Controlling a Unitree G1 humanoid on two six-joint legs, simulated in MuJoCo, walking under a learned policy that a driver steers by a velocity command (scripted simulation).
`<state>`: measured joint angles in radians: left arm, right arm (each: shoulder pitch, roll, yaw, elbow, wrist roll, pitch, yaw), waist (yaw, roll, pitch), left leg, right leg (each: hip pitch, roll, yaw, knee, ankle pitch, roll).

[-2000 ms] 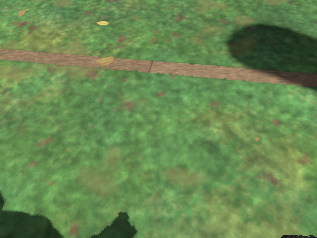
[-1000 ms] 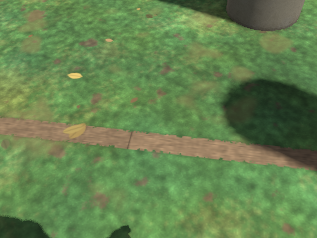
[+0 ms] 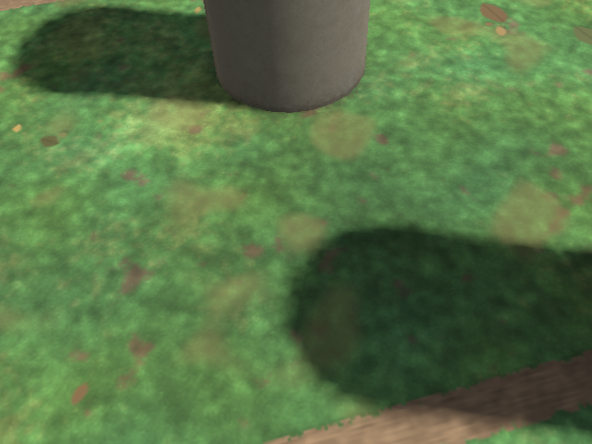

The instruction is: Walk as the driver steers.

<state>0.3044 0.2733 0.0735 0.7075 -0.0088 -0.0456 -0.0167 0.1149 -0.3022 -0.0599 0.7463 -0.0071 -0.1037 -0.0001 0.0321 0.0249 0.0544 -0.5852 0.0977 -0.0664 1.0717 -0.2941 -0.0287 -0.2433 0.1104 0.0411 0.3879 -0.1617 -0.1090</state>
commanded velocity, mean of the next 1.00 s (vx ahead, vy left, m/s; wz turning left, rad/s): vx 0.10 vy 0.00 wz -0.21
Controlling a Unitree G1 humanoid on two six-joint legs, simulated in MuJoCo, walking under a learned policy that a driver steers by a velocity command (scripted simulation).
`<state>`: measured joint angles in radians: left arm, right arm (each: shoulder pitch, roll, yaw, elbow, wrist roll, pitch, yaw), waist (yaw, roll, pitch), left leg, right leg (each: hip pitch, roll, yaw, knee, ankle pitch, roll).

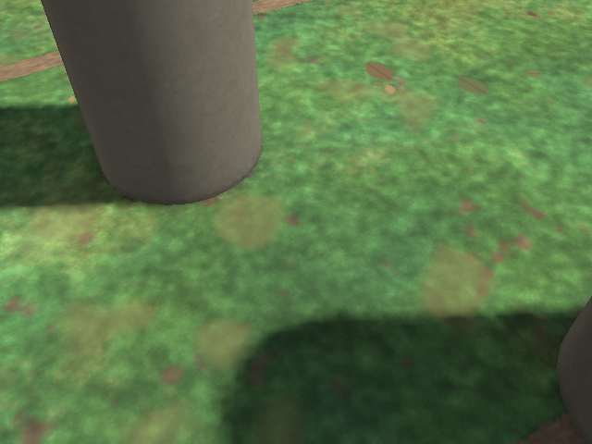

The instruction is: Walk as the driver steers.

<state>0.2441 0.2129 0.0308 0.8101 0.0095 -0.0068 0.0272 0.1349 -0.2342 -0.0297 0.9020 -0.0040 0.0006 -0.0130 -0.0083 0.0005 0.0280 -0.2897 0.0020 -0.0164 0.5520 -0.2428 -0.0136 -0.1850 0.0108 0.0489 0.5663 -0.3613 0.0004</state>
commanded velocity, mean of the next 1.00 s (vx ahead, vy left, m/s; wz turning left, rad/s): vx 0.05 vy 0.00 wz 0.00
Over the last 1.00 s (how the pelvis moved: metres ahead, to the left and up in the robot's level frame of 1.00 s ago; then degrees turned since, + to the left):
0.23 0.00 -0.01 -10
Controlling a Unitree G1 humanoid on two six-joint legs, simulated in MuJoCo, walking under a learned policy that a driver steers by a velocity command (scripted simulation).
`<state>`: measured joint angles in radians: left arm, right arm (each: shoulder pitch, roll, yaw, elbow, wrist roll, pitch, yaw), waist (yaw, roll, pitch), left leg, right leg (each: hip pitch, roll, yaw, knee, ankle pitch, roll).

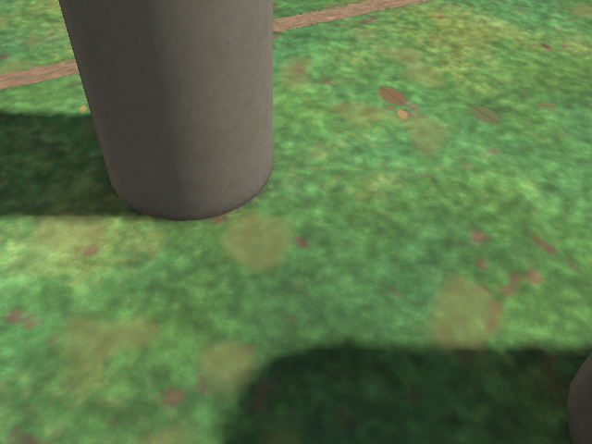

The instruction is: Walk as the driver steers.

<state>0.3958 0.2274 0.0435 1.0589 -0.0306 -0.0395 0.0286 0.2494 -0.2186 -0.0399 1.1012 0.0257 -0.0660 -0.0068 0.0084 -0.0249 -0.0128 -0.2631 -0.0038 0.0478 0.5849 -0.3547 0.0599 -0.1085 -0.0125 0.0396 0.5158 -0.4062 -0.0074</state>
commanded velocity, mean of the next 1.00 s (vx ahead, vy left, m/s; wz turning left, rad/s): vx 0.14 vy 0.00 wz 0.00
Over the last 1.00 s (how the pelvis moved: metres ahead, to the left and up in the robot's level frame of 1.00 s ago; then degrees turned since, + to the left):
0.04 0.02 0.00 1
